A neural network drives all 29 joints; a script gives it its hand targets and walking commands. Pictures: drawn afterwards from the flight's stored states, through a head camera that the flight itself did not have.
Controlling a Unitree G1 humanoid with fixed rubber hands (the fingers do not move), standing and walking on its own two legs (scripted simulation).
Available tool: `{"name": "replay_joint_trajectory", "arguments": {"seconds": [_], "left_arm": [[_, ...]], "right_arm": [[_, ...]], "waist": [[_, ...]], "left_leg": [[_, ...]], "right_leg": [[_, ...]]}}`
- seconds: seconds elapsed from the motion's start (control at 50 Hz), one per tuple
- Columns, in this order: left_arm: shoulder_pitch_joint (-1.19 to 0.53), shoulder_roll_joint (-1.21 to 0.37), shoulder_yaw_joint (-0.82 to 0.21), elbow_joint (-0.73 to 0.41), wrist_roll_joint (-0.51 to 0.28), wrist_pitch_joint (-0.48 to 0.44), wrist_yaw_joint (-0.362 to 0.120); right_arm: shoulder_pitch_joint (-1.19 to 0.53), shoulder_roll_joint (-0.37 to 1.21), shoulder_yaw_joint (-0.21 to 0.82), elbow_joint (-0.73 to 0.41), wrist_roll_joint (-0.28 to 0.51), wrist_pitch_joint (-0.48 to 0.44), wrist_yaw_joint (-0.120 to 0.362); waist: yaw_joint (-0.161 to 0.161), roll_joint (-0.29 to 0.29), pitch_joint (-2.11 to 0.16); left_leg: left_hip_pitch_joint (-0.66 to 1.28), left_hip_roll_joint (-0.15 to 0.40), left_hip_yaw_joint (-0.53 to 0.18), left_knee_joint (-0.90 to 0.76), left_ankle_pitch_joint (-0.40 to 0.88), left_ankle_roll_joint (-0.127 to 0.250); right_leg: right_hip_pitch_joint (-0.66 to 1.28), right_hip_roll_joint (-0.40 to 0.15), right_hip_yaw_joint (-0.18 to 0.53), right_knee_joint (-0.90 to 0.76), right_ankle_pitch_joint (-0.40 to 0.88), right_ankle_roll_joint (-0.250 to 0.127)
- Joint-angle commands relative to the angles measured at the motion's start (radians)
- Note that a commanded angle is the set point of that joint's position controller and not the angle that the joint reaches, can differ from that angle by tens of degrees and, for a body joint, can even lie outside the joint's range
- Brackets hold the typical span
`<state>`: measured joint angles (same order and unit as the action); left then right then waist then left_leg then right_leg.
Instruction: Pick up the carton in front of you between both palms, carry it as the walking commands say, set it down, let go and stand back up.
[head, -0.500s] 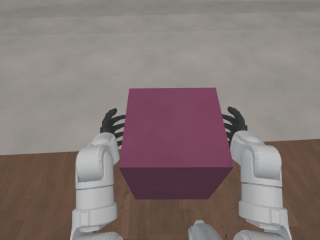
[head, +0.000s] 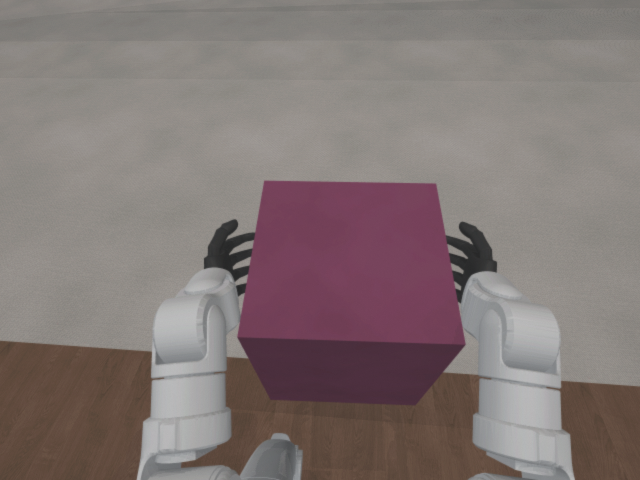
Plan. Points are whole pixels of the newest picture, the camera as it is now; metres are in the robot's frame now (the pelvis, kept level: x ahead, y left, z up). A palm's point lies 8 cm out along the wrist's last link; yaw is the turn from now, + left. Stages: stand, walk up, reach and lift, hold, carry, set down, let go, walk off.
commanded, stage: carry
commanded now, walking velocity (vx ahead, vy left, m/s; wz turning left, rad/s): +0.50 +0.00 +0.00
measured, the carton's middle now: (345, 301) +0.34 +0.02 +0.01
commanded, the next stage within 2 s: none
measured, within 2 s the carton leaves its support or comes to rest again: neither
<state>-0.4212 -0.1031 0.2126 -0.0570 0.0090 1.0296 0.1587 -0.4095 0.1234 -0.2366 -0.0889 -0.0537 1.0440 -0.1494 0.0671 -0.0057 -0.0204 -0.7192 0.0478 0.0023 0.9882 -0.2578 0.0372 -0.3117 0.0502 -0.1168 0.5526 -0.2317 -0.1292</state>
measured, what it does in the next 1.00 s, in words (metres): goes down: left foot 0.04 m lower, then right foot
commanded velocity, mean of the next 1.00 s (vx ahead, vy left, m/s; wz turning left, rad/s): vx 0.50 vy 0.00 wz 0.00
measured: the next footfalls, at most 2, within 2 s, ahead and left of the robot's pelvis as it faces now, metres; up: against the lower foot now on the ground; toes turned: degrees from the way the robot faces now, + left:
left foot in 0.22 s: +0.31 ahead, +0.09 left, -0.04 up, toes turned +3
right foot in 0.72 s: +0.64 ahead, -0.05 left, -0.06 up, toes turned -6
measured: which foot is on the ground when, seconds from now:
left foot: up 0.00-0.20, down 0.22-0.72, up 0.74-1.00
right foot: down 0.00-0.22, up 0.24-0.70, down 0.72-1.00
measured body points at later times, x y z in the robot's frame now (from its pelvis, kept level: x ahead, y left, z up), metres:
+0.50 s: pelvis +0.31 +0.05 -0.03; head +0.35 +0.06 +0.42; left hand +0.66 +0.17 +0.05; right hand +0.64 -0.13 +0.05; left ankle +0.28 +0.09 -0.77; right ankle +0.37 -0.11 -0.70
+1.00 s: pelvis +0.61 +0.00 -0.06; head +0.66 -0.01 +0.39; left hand +0.95 +0.17 +0.01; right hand +0.96 -0.14 +0.01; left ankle +0.67 +0.15 -0.73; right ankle +0.60 -0.05 -0.80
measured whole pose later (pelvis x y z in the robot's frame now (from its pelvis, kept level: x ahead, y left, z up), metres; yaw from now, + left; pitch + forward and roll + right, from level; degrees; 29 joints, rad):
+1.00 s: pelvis +0.61 +0.00 -0.06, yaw +0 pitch +6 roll +1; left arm -0.41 -0.11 0.21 -0.08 0.02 1.04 0.16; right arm -0.41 0.12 -0.24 -0.10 -0.05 1.06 -0.14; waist 0.06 0.00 -0.01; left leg -0.71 0.06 0.02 1.04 -0.31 0.02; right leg -0.31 0.05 -0.12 0.47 -0.26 -0.13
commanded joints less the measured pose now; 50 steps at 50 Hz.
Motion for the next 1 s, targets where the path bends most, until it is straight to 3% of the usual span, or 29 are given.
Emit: {"name": "replay_joint_trajectory", "arguments": {"seconds": [0.0, 0.08, 0.1, 0.12, 0.14, 0.16, 0.18, 0.2, 0.22, 0.24, 0.28, 0.32, 0.38, 0.44, 0.5, 0.58, 0.62, 0.64, 0.66, 0.68, 0.7, 0.72, 0.74, 0.76, 0.78, 0.8, 0.84, 0.9, 0.98], "left_arm": [[-0.608, -0.852, -0.74, -0.103, -0.309, -0.007, -0.143], [-0.586, -0.787, -0.712, -0.097, -0.294, 0.019, -0.123], [-0.58, -0.775, -0.705, -0.088, -0.29, 0.027, -0.119], [-0.576, -0.768, -0.699, -0.077, -0.284, 0.036, -0.115], [-0.579, -0.759, -0.693, -0.067, -0.281, 0.046, -0.11], [-0.584, -0.749, -0.683, -0.056, -0.281, 0.057, -0.104], [-0.594, -0.756, -0.681, -0.063, -0.287, 0.068, -0.101], [-0.594, -0.751, -0.667, -0.045, -0.28, 0.077, -0.094], [-0.627, -0.774, -0.65, -0.054, -0.273, 0.076, -0.088], [-0.668, -0.802, -0.647, -0.104, -0.277, 0.071, -0.085], [-0.684, -0.858, -0.636, -0.09, -0.26, 0.062, -0.086], [-0.667, -0.871, -0.628, -0.084, -0.228, 0.047, -0.086], [-0.639, -0.873, -0.652, -0.089, -0.197, 0.029, -0.084], [-0.628, -0.858, -0.673, -0.115, -0.192, 0.024, -0.084], [-0.637, -0.833, -0.689, -0.151, -0.201, 0.029, -0.083], [-0.587, -0.775, -0.669, -0.113, -0.189, 0.056, -0.082], [-0.553, -0.74, -0.638, -0.069, -0.173, 0.072, -0.084], [-0.525, -0.725, -0.617, -0.044, -0.161, 0.076, -0.085], [-0.514, -0.713, -0.597, -0.029, -0.149, 0.078, -0.087], [-0.501, -0.703, -0.576, -0.01, -0.136, 0.079, -0.089], [-0.515, -0.696, -0.568, 0.002, -0.136, 0.079, -0.087], [-0.535, -0.727, -0.588, -0.005, -0.164, 0.078, -0.088], [-0.574, -0.786, -0.61, -0.025, -0.193, 0.068, -0.095], [-0.619, -0.855, -0.635, -0.067, -0.227, 0.052, -0.108], [-0.681, -0.911, -0.665, -0.1, -0.261, 0.038, -0.12], [-0.732, -0.945, -0.696, -0.138, -0.29, 0.025, -0.129], [-0.749, -0.958, -0.737, -0.154, -0.314, 0.007, -0.137], [-0.717, -0.937, -0.765, -0.17, -0.33, -0.009, -0.149], [-0.636, -0.873, -0.756, -0.147, -0.315, -0.007, -0.149]], "right_arm": [[-0.574, 0.775, 0.699, -0.08, 0.217, -0.018, 0.086], [-0.565, 0.696, 0.67, -0.09, 0.215, 0.019, 0.082], [-0.552, 0.673, 0.654, -0.079, 0.21, 0.03, 0.08], [-0.53, 0.652, 0.634, -0.06, 0.202, 0.04, 0.079], [-0.513, 0.637, 0.614, -0.042, 0.193, 0.049, 0.079], [-0.492, 0.611, 0.593, -0.015, 0.184, 0.058, 0.077], [-0.49, 0.587, 0.577, -0.004, 0.182, 0.061, 0.069], [-0.501, 0.593, 0.567, 0.008, 0.198, 0.064, 0.065], [-0.561, 0.639, 0.583, -0.024, 0.226, 0.063, 0.068], [-0.631, 0.7, 0.628, -0.067, 0.266, 0.059, 0.078], [-0.724, 0.798, 0.674, -0.105, 0.324, 0.047, 0.104], [-0.772, 0.845, 0.711, -0.116, 0.363, 0.033, 0.124], [-0.745, 0.858, 0.735, -0.098, 0.379, 0.016, 0.137], [-0.706, 0.838, 0.729, -0.091, 0.367, 0.012, 0.138], [-0.687, 0.817, 0.726, -0.102, 0.362, 0.015, 0.136], [-0.612, 0.755, 0.695, -0.052, 0.322, 0.038, 0.124], [-0.578, 0.733, 0.679, -0.006, 0.298, 0.051, 0.118], [-0.573, 0.731, 0.675, 0.013, 0.291, 0.056, 0.116], [-0.574, 0.734, 0.671, 0.031, 0.288, 0.06, 0.116], [-0.602, 0.736, 0.666, 0.044, 0.285, 0.064, 0.117], [-0.617, 0.756, 0.659, 0.055, 0.286, 0.068, 0.118], [-0.617, 0.763, 0.642, 0.056, 0.28, 0.063, 0.115], [-0.638, 0.801, 0.646, 0.024, 0.281, 0.054, 0.112], [-0.676, 0.839, 0.656, -0.031, 0.287, 0.041, 0.111], [-0.71, 0.867, 0.663, -0.05, 0.288, 0.032, 0.112], [-0.713, 0.885, 0.669, -0.064, 0.287, 0.021, 0.113], [-0.676, 0.892, 0.671, -0.052, 0.268, 0.005, 0.111], [-0.626, 0.869, 0.692, -0.071, 0.241, -0.018, 0.102], [-0.591, 0.807, 0.713, -0.099, 0.226, -0.017, 0.093]], "waist": [[0.027, -0.097, -0.393], [0.055, -0.108, -0.329], [0.033, -0.118, -0.333], [-0.01, -0.106, -0.36], [-0.068, -0.061, -0.406], [-0.104, 0.048, -0.454], [-0.111, 0.243, -0.532], [-0.133, 0.281, -0.599], [-0.139, 0.212, -0.577], [-0.125, 0.123, -0.521], [-0.099, 0.026, -0.432], [-0.08, 0.044, -0.439], [-0.106, 0.099, -0.436], [-0.125, 0.113, -0.427], [-0.144, 0.11, -0.399], [-0.172, 0.106, -0.348], [-0.149, 0.124, -0.343], [-0.106, 0.121, -0.371], [-0.05, 0.084, -0.424], [-0.003, -0.037, -0.469], [0.005, -0.261, -0.536], [-0.003, -0.242, -0.599], [-0.009, -0.171, -0.575], [-0.011, -0.081, -0.533], [-0.007, -0.04, -0.477], [-0.023, -0.018, -0.457], [-0.03, -0.038, -0.462], [-0.024, -0.086, -0.466], [-0.002, -0.106, -0.426]], "left_leg": [[-0.04, -0.038, 0.074, -0.233, 0.224, 0.007], [0.08, -0.095, 0.146, -0.502, 0.351, 0.025], [0.187, -0.112, 0.156, -0.556, 0.376, 0.034], [0.336, -0.121, 0.16, -0.601, 0.412, 0.045], [0.534, -0.067, 0.13, -0.616, 0.472, 0.067], [0.793, 0.082, 0.012, -0.498, 0.701, 0.109], [1.015, 0.314, -0.327, -0.386, 0.962, 0.231], [1.084, 0.36, -0.539, -0.446, 0.703, 0.302], [1.054, 0.346, -0.586, -0.51, 0.428, 0.297], [0.968, 0.298, -0.515, -0.54, 0.271, 0.268], [0.735, 0.228, -0.369, -0.607, 0.263, 0.192], [0.667, 0.215, -0.307, -0.623, 0.299, 0.18], [0.744, 0.195, -0.231, -0.592, 0.501, 0.189], [0.825, 0.175, -0.166, -0.563, 0.677, 0.16], [0.851, 0.122, -0.103, -0.548, 0.74, 0.127], [0.896, 0.072, -0.049, -0.5, 0.756, 0.114], [0.847, 0.059, -0.017, -0.406, 0.791, 0.096], [0.793, 0.047, 0.02, -0.293, 0.788, 0.069], [0.672, 0.026, 0.062, -0.136, 0.67, 0.039], [0.409, -0.013, 0.077, 0.055, 0.336, 0.007], [0.071, -0.138, 0.046, 0.309, -0.335, -0.023], [-0.047, -0.118, -0.018, 0.452, -0.365, -0.013], [-0.108, -0.077, -0.039, 0.461, -0.305, 0.003], [-0.099, -0.035, -0.033, 0.368, -0.237, 0.007], [-0.065, -0.016, -0.029, 0.308, -0.191, -0.002], [-0.008, -0.004, -0.027, 0.249, -0.155, -0.008], [0.034, 0.006, 0.001, 0.185, -0.115, -0.009], [-0.032, 0.009, 0.022, 0.079, -0.042, -0.021], [-0.05, 0.003, 0.06, -0.105, 0.085, -0.027]], "right_leg": [[0.436, -0.205, 0.22, -0.08, 0.684, -0.043], [0.46, -0.157, 0.156, -0.013, 0.69, -0.022], [0.423, -0.153, 0.142, 0.039, 0.72, -0.007], [0.371, -0.142, 0.117, 0.146, 0.723, 0.015], [0.261, -0.127, 0.082, 0.297, 0.599, 0.045], [0.02, -0.098, 0.061, 0.455, 0.295, 0.082], [-0.261, 0.002, 0.066, 0.683, -0.307, 0.111], [-0.415, 0.036, 0.124, 0.849, -0.408, 0.106], [-0.511, 0.009, 0.16, 0.892, -0.386, 0.089], [-0.51, -0.031, 0.163, 0.847, -0.292, 0.079], [-0.405, -0.083, 0.152, 0.69, -0.182, 0.094], [-0.351, -0.086, 0.118, 0.595, -0.155, 0.1], [-0.411, -0.09, 0.1, 0.482, -0.082, 0.111], [-0.46, -0.09, 0.083, 0.351, 0.047, 0.113], [-0.44, -0.063, 0.041, 0.204, 0.202, 0.103], [-0.369, -0.014, -0.024, -0.023, 0.33, 0.079], [-0.21, 0.012, -0.046, -0.134, 0.374, 0.05], [-0.055, 0.018, -0.062, -0.193, 0.422, 0.039], [0.164, -0.024, -0.042, -0.189, 0.469, 0.03], [0.434, -0.173, 0.113, -0.082, 0.717, -0.005], [0.693, -0.399, 0.458, 0.009, 0.98, -0.128], [0.722, -0.456, 0.58, -0.029, 0.647, -0.193], [0.68, -0.426, 0.582, -0.077, 0.378, -0.188], [0.58, -0.394, 0.539, -0.138, 0.209, -0.149], [0.455, -0.368, 0.508, -0.174, 0.155, -0.125], [0.359, -0.346, 0.463, -0.206, 0.13, -0.109], [0.312, -0.322, 0.406, -0.227, 0.145, -0.106], [0.386, -0.296, 0.319, -0.203, 0.313, -0.117], [0.433, -0.263, 0.241, -0.178, 0.484, -0.084]]}}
